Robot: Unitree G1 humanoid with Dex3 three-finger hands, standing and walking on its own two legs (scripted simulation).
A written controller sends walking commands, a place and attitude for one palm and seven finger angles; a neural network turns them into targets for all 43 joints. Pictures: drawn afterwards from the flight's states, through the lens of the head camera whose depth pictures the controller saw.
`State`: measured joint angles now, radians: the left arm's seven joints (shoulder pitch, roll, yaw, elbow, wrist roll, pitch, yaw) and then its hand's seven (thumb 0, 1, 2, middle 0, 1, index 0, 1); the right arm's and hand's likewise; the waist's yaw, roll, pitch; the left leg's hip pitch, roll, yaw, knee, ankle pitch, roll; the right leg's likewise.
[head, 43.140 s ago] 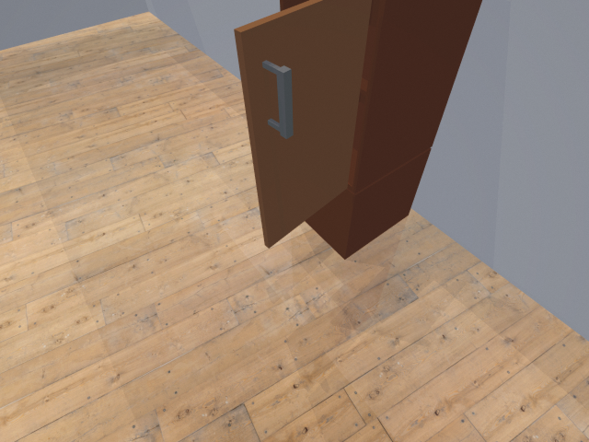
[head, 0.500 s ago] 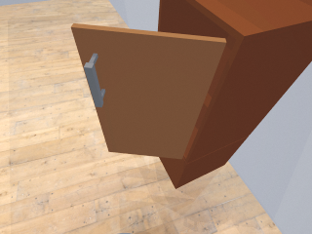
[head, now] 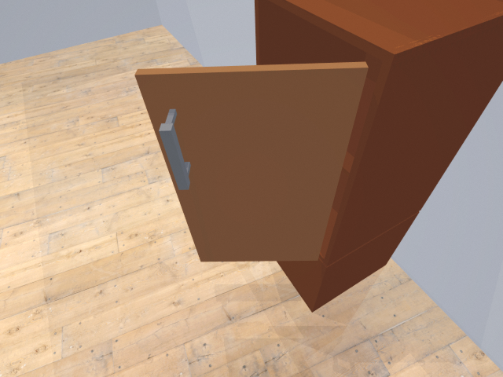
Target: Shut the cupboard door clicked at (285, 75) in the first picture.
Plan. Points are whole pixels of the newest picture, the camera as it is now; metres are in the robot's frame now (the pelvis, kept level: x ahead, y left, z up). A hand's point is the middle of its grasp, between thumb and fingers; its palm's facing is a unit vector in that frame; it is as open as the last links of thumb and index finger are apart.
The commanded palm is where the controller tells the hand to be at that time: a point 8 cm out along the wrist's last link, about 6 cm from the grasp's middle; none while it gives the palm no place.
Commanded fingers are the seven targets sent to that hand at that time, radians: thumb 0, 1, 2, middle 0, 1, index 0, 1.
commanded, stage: come to a stop and stand still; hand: left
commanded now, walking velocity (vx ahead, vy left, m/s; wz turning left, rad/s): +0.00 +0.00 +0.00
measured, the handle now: (178, 151) +0.45 +0.16 +0.12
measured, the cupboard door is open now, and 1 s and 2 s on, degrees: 60 60 60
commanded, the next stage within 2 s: look again from close up in 0.56 s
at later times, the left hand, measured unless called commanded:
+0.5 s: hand out of the picture +0.00 +0.18 -0.17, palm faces +0.02 -0.97 -0.23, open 7.3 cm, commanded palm none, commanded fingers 0.00 0.90 0.90 -0.20 -0.30 -0.20 -0.30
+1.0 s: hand out of the picture +0.00 +0.12 -0.17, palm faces +0.02 -0.99 -0.15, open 7.4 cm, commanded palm none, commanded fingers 0.00 0.90 0.90 -0.20 -0.30 -0.20 -0.30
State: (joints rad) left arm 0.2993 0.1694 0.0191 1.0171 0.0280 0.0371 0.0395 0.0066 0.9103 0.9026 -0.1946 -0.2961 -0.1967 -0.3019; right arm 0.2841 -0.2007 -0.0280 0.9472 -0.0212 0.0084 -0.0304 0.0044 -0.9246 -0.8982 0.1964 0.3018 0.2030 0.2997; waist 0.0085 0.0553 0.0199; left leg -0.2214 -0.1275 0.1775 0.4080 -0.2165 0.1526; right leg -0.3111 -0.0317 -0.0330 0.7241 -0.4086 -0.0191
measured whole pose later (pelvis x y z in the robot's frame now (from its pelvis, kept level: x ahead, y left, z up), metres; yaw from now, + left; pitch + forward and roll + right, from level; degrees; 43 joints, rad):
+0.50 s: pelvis +0.01 +0.00 +0.00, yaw +0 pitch -1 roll +0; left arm 0.29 0.13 -0.01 1.11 0.01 0.01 0.06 0.01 0.92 0.90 -0.20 -0.30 -0.20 -0.30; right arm 0.31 -0.16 0.00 1.11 -0.01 0.00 -0.04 0.01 -0.91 -0.90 0.20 0.30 0.20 0.30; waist -0.01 0.05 0.05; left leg -0.16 -0.14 0.16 0.35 -0.21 0.11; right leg -0.16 -0.02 -0.04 0.48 -0.31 0.00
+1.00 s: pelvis +0.03 -0.03 +0.01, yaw +1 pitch +0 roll +1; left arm 0.30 0.09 -0.03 1.16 0.01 0.00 0.05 0.01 0.91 0.90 -0.20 -0.30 -0.20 -0.30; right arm 0.28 -0.14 0.01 1.14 -0.01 -0.03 -0.05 0.01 -0.92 -0.90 0.20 0.30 0.20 0.30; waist -0.01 0.00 0.06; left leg -0.13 -0.12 0.14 0.33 -0.21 0.13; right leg -0.13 0.01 -0.06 0.45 -0.32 -0.04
